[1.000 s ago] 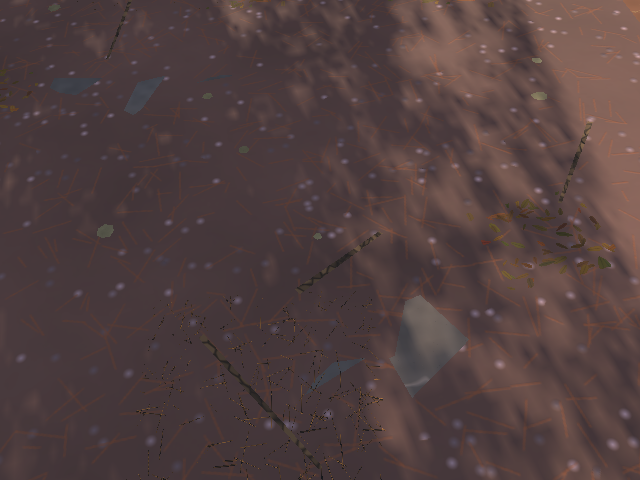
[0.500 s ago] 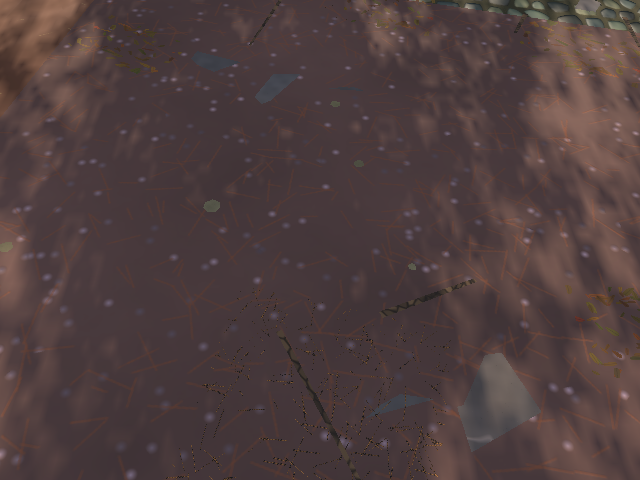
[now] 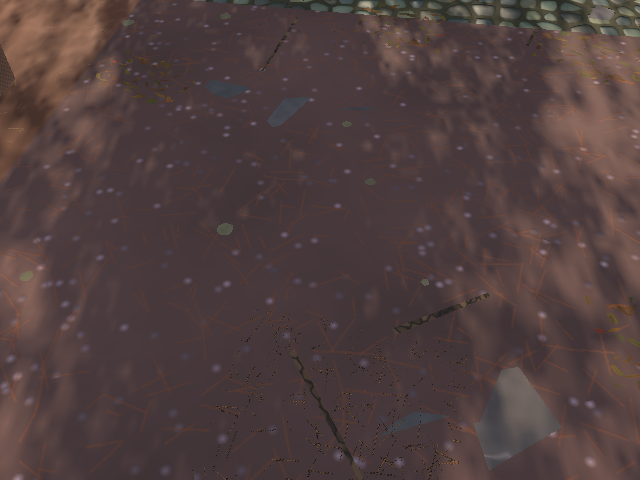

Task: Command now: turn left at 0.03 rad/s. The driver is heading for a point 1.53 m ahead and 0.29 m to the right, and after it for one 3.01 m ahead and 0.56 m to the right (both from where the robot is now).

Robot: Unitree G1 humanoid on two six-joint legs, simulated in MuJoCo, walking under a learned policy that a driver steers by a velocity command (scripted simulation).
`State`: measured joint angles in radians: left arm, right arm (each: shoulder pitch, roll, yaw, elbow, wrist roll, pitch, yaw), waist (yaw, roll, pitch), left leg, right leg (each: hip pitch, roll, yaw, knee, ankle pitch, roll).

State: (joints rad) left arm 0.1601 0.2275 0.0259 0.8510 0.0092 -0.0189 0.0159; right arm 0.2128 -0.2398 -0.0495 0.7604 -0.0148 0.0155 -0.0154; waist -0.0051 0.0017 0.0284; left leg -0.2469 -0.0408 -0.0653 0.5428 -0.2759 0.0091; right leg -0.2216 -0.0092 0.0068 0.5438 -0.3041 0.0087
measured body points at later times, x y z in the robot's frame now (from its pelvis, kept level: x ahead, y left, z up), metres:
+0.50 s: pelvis +0.00 -0.01 +0.00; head +0.01 -0.01 +0.45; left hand +0.07 +0.25 -0.14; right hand +0.08 -0.27 -0.13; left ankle +0.01 +0.12 -0.73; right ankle -0.01 -0.13 -0.73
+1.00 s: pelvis +0.02 -0.01 +0.00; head +0.02 +0.00 +0.45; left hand +0.03 +0.25 -0.15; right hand +0.05 -0.26 -0.14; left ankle +0.00 +0.11 -0.71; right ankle -0.01 -0.12 -0.73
